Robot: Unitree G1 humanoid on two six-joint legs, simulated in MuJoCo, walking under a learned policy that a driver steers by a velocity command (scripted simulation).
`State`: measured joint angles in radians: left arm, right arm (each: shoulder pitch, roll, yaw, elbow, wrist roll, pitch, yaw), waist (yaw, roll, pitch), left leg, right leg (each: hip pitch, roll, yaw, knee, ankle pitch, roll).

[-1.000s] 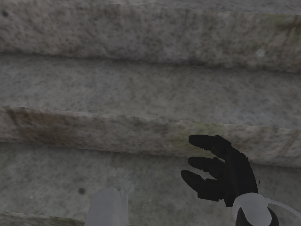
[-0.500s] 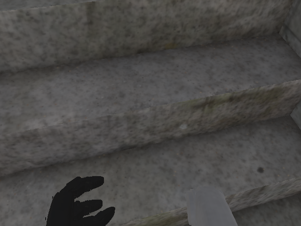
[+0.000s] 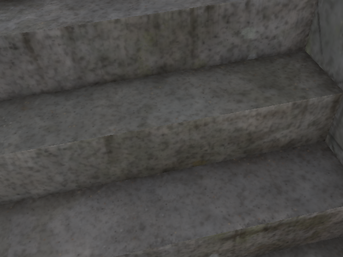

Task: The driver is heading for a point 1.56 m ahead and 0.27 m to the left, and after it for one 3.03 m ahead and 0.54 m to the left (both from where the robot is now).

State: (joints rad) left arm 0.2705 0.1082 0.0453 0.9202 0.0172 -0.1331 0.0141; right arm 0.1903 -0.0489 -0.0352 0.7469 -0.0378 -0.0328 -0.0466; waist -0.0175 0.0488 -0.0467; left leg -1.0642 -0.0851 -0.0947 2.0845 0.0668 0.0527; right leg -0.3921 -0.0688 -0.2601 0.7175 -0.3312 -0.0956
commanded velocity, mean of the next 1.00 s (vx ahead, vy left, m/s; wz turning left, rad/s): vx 0.31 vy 0.00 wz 0.20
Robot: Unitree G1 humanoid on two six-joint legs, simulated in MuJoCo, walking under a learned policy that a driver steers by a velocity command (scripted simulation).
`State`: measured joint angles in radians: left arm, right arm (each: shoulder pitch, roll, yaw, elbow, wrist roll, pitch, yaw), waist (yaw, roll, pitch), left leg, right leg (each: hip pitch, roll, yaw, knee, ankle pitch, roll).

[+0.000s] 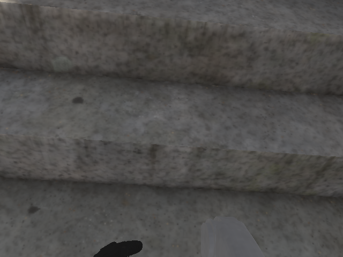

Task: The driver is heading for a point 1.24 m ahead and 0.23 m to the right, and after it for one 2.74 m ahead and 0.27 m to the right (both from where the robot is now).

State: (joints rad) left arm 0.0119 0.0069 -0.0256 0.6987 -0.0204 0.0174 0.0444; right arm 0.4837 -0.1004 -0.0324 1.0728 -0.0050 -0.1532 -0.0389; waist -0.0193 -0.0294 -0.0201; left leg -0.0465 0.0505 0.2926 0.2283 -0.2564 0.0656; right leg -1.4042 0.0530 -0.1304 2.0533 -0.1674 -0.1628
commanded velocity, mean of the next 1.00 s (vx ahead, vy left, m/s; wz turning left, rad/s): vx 0.50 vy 0.00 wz -0.40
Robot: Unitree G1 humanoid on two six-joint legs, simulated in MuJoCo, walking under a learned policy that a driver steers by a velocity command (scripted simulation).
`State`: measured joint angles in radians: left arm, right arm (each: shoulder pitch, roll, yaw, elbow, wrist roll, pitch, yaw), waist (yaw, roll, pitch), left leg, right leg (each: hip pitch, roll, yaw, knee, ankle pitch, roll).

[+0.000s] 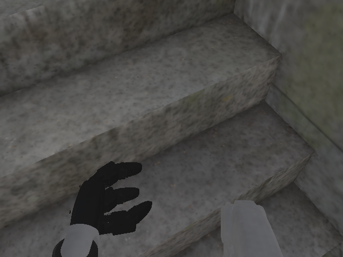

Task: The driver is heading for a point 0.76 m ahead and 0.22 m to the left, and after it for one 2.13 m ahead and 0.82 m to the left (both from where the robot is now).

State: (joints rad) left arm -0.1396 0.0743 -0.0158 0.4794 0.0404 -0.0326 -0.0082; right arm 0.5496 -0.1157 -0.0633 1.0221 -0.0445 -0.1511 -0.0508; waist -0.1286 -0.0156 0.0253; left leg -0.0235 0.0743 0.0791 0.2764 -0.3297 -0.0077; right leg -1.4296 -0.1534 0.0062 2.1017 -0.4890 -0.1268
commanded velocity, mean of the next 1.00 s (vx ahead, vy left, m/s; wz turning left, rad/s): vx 0.50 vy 0.00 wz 0.51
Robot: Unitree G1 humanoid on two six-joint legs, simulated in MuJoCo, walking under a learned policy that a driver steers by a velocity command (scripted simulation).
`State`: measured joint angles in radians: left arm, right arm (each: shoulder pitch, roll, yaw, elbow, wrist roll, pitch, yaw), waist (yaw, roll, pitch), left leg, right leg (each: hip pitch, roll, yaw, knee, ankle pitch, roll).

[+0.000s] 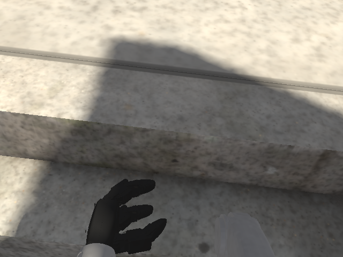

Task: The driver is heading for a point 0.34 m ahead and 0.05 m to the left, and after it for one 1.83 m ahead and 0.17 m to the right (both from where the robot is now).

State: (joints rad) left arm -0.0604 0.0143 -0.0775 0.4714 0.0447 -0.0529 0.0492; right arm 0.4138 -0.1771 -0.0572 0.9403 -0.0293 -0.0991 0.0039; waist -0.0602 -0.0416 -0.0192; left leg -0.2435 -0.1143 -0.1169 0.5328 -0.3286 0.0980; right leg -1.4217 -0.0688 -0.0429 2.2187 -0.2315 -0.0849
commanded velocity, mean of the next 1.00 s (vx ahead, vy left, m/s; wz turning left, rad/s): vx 0.50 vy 0.00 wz -0.04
